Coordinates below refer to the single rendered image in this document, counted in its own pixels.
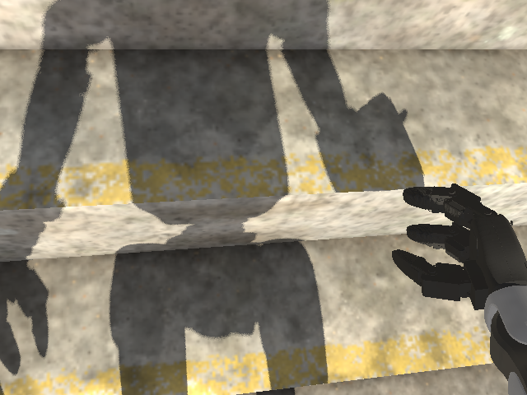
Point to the robot right hand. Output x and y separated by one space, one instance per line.
490 251

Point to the robot right forearm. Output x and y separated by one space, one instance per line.
505 314

